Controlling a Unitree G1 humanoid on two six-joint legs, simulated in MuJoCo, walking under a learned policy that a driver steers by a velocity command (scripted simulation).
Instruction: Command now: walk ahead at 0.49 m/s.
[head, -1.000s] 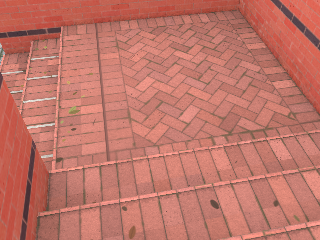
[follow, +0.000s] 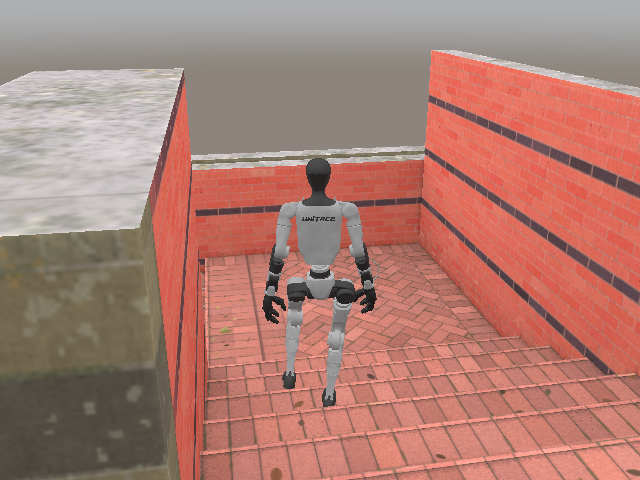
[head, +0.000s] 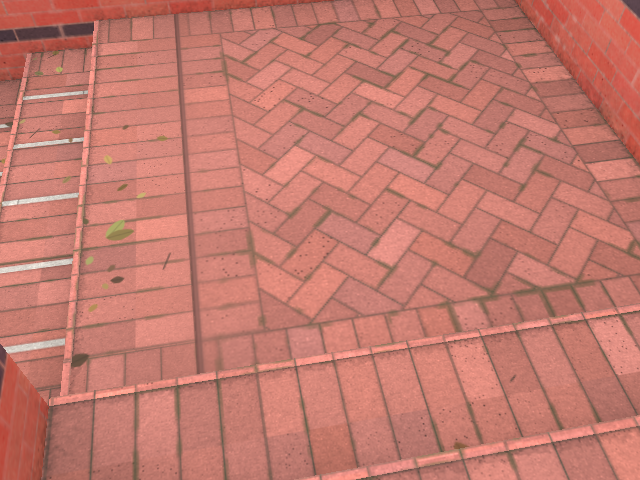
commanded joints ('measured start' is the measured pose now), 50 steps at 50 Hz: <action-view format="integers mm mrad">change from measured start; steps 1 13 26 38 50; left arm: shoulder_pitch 34 159 -82 -545 -8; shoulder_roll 89 121 46 127 186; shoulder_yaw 18 -9 5 38 58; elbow -27 -9 -100 -226 -109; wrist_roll -12 43 26 26 13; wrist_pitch -29 11 73 39 24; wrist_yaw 6 63 15 -23 -23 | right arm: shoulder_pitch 61 -361 88 433 346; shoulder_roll -71 -71 -104 -164 -171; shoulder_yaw -25 -8 -15 -37 -58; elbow -24 -165 -28 5 -26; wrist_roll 19 44 37 22 28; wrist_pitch -5 -55 -84 -74 -28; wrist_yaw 16 47 1 -43 -43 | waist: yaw -42 170 61 -119 90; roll -34 -59 5 -30 -77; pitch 17 160 38 80 -128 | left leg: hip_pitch -11 11 218 853 324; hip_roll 31 13 118 181 -107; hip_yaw -22 36 -120 -358 -81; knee -119 -710 -831 -598 297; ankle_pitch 388 571 126 18 -72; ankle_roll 24 20 191 316 121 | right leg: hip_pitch -78 66 -443 -942 319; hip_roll -299 -256 -201 -259 -234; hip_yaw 276 313 190 259 104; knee -126 220 690 328 -189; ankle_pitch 431 123 123 359 759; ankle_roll -126 -87 83 132 145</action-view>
